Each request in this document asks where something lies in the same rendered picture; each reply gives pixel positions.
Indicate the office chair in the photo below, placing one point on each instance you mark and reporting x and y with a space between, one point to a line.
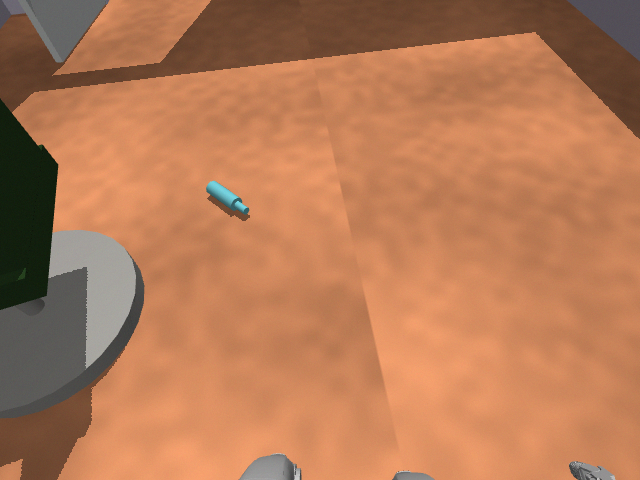
69 300

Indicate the right robot hand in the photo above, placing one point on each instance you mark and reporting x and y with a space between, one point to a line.
583 471

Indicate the bottle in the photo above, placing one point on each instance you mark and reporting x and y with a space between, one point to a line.
226 197

